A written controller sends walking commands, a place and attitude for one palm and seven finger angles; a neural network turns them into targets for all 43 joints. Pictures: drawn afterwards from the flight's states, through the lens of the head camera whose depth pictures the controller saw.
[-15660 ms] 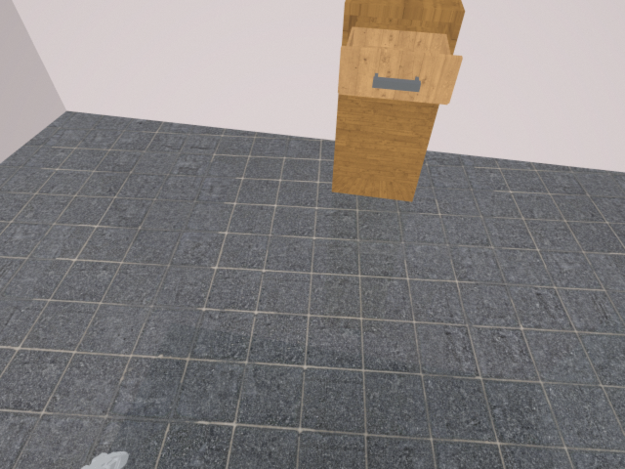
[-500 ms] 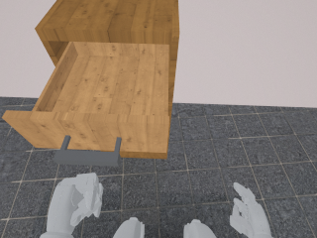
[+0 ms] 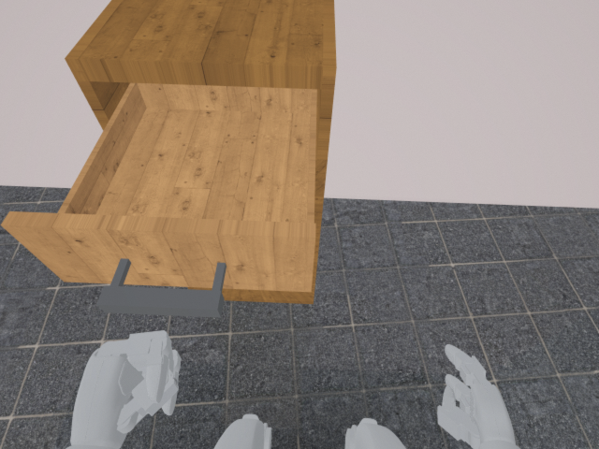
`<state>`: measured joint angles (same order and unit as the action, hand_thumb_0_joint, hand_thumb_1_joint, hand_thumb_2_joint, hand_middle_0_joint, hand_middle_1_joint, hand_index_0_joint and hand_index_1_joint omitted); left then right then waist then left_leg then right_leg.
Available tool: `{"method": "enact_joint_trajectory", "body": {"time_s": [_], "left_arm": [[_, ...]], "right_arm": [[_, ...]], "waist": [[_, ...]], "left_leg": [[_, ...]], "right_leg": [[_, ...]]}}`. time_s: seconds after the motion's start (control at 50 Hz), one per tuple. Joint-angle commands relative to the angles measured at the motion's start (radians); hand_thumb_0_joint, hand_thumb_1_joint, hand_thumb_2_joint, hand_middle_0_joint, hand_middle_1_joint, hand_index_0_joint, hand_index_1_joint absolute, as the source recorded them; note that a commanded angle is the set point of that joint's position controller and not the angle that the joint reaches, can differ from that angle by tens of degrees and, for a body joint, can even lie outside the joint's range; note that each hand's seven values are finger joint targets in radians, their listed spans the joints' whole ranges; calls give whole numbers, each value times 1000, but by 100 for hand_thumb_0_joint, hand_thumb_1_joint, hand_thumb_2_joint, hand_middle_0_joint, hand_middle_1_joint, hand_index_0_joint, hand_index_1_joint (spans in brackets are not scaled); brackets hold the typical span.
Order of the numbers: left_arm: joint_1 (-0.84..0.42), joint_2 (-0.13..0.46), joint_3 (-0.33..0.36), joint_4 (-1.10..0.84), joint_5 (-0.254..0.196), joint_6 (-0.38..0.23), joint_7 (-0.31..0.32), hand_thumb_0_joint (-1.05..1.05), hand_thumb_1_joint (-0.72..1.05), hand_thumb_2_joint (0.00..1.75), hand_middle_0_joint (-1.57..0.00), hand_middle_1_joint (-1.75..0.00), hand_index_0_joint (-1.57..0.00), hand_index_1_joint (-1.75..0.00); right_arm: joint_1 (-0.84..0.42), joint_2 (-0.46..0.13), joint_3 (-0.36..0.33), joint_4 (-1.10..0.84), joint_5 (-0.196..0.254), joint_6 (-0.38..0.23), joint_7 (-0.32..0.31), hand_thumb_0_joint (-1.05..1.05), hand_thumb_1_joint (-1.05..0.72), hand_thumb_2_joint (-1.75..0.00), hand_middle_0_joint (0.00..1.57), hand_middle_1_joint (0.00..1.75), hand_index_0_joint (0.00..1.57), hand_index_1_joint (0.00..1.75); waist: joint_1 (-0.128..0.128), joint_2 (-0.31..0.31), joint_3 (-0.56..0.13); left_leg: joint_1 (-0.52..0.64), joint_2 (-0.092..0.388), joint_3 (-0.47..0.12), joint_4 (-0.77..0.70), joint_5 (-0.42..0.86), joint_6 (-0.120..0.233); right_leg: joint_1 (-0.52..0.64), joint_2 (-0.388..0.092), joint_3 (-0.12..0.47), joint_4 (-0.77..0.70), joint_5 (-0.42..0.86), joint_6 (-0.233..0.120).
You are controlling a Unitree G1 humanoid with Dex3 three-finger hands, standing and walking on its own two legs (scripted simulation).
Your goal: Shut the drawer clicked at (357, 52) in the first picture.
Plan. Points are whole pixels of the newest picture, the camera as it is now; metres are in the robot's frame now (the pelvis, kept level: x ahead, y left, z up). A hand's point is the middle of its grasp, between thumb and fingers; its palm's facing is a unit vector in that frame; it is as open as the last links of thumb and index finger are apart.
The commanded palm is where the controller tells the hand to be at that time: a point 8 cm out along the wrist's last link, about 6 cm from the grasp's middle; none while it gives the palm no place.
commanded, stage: push the drawer shut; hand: left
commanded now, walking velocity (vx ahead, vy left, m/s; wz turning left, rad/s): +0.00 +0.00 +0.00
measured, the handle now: (167, 285) +0.30 +0.19 +0.06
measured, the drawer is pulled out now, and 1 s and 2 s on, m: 0.28 0.20 0.07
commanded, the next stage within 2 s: none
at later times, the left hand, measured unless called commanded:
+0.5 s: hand (179, 339) +0.24 +0.16 +0.06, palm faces -0.01 -1.00 -0.06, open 2.9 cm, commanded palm +0.23 +0.21 +0.07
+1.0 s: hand (193, 286) +0.30 +0.15 +0.06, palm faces -0.02 -1.00 -0.05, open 3.1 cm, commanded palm +0.29 +0.21 +0.07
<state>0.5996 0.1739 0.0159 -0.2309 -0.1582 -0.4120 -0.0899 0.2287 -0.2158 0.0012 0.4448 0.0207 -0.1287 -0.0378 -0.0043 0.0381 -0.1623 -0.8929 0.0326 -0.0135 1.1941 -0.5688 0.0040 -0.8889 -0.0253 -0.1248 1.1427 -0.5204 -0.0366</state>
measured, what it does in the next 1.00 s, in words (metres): stands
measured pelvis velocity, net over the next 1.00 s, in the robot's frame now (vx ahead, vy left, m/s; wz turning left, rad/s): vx -0.01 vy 0.01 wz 0.00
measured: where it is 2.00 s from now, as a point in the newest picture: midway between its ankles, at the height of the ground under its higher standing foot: outside the picture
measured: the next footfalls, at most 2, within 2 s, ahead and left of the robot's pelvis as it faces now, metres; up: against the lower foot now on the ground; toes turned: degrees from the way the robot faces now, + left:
none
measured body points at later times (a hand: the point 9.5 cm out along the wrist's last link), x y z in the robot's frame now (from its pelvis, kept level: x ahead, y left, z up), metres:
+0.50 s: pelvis +0.00 +0.01 +0.00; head +0.07 +0.01 +0.45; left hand +0.23 +0.21 +0.07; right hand +0.17 -0.23 -0.08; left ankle +0.01 +0.11 -0.65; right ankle +0.02 -0.10 -0.65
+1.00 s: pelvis -0.01 +0.01 +0.01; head +0.06 +0.01 +0.46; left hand +0.30 +0.21 +0.07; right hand +0.15 -0.23 -0.08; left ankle +0.01 +0.11 -0.65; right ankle +0.02 -0.10 -0.65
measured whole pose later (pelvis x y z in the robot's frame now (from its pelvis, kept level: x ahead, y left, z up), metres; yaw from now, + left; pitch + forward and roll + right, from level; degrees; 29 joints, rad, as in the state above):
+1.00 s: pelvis -0.01 +0.01 +0.01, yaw +0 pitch +15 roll -2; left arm 0.03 0.20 0.05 0.19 -0.15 -0.35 -0.07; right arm 0.23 -0.25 0.03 0.55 0.02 -0.12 -0.03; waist -0.03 0.03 -0.13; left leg -0.86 0.02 0.00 1.11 -0.51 0.02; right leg -0.85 -0.04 -0.11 1.06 -0.46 -0.02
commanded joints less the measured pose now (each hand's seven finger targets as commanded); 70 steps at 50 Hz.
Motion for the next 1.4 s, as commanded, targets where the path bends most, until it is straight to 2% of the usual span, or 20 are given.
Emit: {"method": "enact_joint_trajectory", "body": {"time_s": [0.0, 0.06, 0.08, 0.2, 0.24, 0.36, 0.5, 0.56, 0.62, 0.72, 0.84, 0.92, 0.94, 1.08, 1.1, 1.16, 1.22, 1.28, 1.32, 1.38], "left_arm": [[-76, 77, 40, -195, -23, -60, -8, 0, 90, 90, -140, -160, -140, -160], [-107, 82, 45, -182, -31, -50, -16, 0, 90, 90, -140, -160, -140, -160], [-93, 101, 74, -162, -32, -42, -15, 0, 90, 90, -140, -160, -140, -160], [-138, 95, 82, -134, -36, -2, -2, 0, 90, 90, -140, -160, -140, -160], [-153, 98, 93, -96, -33, 8, 5, 0, 90, 90, -140, -160, -140, -160], [-328, 104, 77, -86, -28, -36, 13, 0, 90, 90, -140, -160, -140, -160], [-445, 86, 39, -56, -21, -29, 9, 0, 90, 90, -140, -160, -140, -160], [-514, 97, 44, -11, -19, -7, 15, 0, 90, 90, -140, -160, -140, -160], [-567, 93, 41, 4, -16, 4, 20, 0, 90, 90, -140, -160, -140, -160], [-633, 94, 49, 81, -14, 20, 32, 0, 90, 90, -140, -160, -140, -160], [-726, 116, 86, 164, -12, 14, 36, 0, 90, 90, -140, -160, -140, -160], [-820, 131, 101, 211, -13, 2, 37, 0, 90, 90, -140, -160, -140, -160], [-819, 121, 97, 216, -13, -1, 35, 0, 90, 90, -140, -160, -140, -160], [-927, 120, 94, 290, -10, -11, 36, 0, 90, 90, -140, -160, -140, -160], [-933, 128, 105, 285, -11, -16, 37, 0, 90, 90, -140, -160, -140, -160], [-990, 118, 92, 338, -5, -15, 39, 0, 90, 90, -140, -160, -140, -160], [-1046, 159, 130, 374, -3, -22, 42, 0, 90, 90, -140, -160, -140, -160], [-1082, 141, 123, 405, -5, -25, 37, 0, 90, 90, -140, -160, -140, -160], [-1095, 170, 150, 432, -5, -28, 35, 0, 90, 90, -140, -160, -140, -160], [-1139, 163, 153, 472, -9, -31, 28, 0, 90, 90, -140, -160, -140, -160]], "right_arm": [[-32, -127, -42, -156, 0, -61, -9, 0, -90, -90, 20, 30, 20, 30], [-23, -131, -38, -152, -2, -65, -9, 0, -90, -90, 20, 30, 20, 30], [-25, -131, -42, -149, 0, -63, -11, 0, -90, -90, 20, 30, 20, 30], [-20, -132, -38, -148, 0, -59, -6, 0, -90, -90, 20, 30, 20, 30], [-17, -135, -36, -143, 0, -52, -6, 0, -90, -90, 20, 30, 20, 30], [-13, -149, -31, -115, -6, -69, -6, 0, -90, -90, 20, 30, 20, 30], [-14, -157, -31, -100, -5, -78, -5, 0, -90, -90, 20, 30, 20, 30], [-15, -163, -27, -90, -4, -71, -8, 0, -90, -90, 20, 30, 20, 30], [-17, -163, -26, -86, -4, -71, -9, 0, -90, -90, 20, 30, 20, 30], [-21, -164, -21, -75, -3, -60, -6, 0, -90, -90, 20, 30, 20, 30], [-23, -162, -19, -54, -4, -45, -2, 0, -90, -90, 20, 30, 20, 30], [-20, -166, -22, -36, -4, -40, -1, 0, -90, -90, 20, 30, 20, 30], [-21, -164, -23, -36, -4, -40, 1, 0, -90, -90, 20, 30, 20, 30], [-4, -170, -28, -9, -4, -25, 5, 0, -90, -90, 20, 30, 20, 30], [-2, -171, -30, -8, -5, -24, 5, 0, -90, -90, 20, 30, 20, 30], [3, -171, -27, 2, -4, -15, 6, 0, -90, -90, 20, 30, 20, 30], [12, -178, -30, 14, -3, -9, 3, 0, -90, -90, 20, 30, 20, 30], [18, -173, -30, 22, -5, -2, 5, 0, -90, -90, 20, 30, 20, 30], [26, -177, -31, 28, -6, 3, 5, 0, -90, -90, 20, 30, 20, 30], [33, -173, -31, 33, -5, 11, 5, 0, -90, -90, 20, 30, 20, 30]], "waist": [[-39, -16, -146], [-39, -25, -174], [-28, -36, -181], [-20, -13, -198], [-25, -44, -182], [-54, -9, -161], [-57, 29, -209], [-65, -13, -204], [-57, 0, -227], [-58, -19, -203], [-50, -17, -208], [-61, -23, -213], [-50, -6, -224], [-67, -12, -246], [-60, -8, -264], [-72, -6, -249], [-74, -32, -262], [-75, -11, -286], [-70, -16, -291], [-73, -15, -293]], "left_leg": [[62, -33, -17, -172, 206, 22], [73, -34, -18, -174, 227, 23], [68, -33, -15, -177, 228, 21], [99, -35, -12, -204, 280, 19], [92, -34, -14, -211, 281, 18], [97, -31, -24, -202, 237, 17], [143, -30, -30, -218, 244, 16], [130, -31, -33, -225, 224, 19], [145, -32, -34, -237, 234, 18], [150, -32, -35, -256, 222, 18], [153, -33, -26, -267, 230, 16], [154, -32, -25, -267, 230, 16], [163, -33, -22, -271, 235, 14], [185, -29, -23, -271, 273, 13], [195, -28, -24, -273, 284, 12], [193, -28, -24, -274, 277, 12], [180, -27, -25, -273, 270, 15], [198, -29, -18, -272, 288, 13], [191, -27, -19, -273, 300, 13], [184, -29, -12, -274, 302, 12]], "right_leg": [[156, 22, 98, -207, 124, 13], [177, 22, 96, -206, 156, 14], [192, 21, 101, -212, 154, 15], [230, 20, 88, -212, 227, 15], [231, 22, 82, -215, 230, 16], [158, 22, 78, -206, 168, 14], [151, 20, 70, -204, 171, 13], [162, 20, 75, -218, 155, 16], [181, 18, 75, -221, 161, 14], [181, 19, 72, -237, 152, 14], [205, 16, 80, -246, 165, 12], [203, 14, 83, -248, 168, 14], [211, 13, 85, -247, 174, 13], [208, 14, 84, -242, 222, 14], [216, 14, 85, -240, 231, 14], [200, 15, 83, -241, 227, 15], [211, 16, 89, -242, 221, 15], [218, 15, 92, -244, 248, 17], [226, 18, 93, -239, 258, 15], [241, 17, 99, -243, 275, 17]]}}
